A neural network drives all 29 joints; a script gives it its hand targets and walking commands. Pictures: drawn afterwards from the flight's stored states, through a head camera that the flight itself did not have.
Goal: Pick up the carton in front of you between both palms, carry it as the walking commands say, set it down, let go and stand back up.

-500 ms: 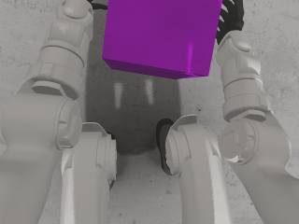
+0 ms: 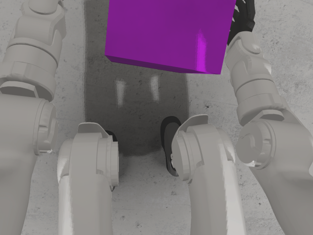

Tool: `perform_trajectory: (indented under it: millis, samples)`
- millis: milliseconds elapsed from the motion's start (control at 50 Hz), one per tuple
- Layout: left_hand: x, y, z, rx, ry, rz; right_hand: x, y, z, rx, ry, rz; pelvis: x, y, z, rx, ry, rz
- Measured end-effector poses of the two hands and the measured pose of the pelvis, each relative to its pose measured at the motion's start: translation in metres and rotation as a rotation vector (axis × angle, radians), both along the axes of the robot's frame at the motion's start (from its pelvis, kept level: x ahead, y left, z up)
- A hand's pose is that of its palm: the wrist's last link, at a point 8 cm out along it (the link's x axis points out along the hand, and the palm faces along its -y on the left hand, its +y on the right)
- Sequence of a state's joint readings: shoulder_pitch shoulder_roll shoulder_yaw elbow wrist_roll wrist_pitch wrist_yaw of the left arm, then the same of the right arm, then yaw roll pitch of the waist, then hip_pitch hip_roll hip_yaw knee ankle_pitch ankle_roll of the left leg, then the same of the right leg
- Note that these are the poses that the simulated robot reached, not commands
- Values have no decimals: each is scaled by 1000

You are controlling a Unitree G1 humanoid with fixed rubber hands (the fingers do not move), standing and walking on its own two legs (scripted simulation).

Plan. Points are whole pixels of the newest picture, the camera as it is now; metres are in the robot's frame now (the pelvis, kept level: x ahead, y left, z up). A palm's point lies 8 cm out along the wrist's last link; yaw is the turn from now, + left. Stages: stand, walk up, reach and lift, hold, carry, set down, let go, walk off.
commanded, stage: set down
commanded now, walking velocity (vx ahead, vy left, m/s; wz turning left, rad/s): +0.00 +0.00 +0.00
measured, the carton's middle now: (160, 21) +0.53 -0.05 -0.24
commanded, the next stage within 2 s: let go in 1.14 s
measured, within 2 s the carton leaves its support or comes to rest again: neither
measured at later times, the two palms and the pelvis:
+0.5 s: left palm out of the picture +0.58 +0.16 -0.04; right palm (298, 11) +0.50 -0.21 -0.05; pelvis +0.01 -0.01 +0.07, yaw +0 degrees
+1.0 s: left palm out of the picture +0.59 +0.17 +0.11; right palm out of the picture +0.50 -0.22 +0.11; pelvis +0.03 +0.00 +0.20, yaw +1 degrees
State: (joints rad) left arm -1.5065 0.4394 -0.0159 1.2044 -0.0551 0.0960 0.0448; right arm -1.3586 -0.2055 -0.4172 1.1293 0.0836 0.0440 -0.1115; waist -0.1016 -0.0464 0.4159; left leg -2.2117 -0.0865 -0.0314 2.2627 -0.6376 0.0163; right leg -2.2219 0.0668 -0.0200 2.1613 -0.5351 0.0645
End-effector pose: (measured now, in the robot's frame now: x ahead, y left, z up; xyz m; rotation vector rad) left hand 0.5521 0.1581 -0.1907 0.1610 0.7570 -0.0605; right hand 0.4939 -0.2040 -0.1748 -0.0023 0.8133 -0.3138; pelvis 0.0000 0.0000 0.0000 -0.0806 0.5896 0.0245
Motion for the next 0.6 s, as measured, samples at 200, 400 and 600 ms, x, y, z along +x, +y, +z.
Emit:
perform_trajectory:
  millis: [200, 400, 600]
  samples:
    - [29, 0, 38, -23, -87, 5, 7, -11, 18, -4, -93, -16, 2, -3, 1, 8, 40, 1]
    - [30, -7, 111, -5, -104, 9, 8, -11, 96, 4, -162, -30, 4, -5, 45, 29, 112, -21]
    - [33, 5, 176, -12, -99, 13, 9, -9, 158, -1, -165, -24, 9, -6, 97, 35, 199, -16]
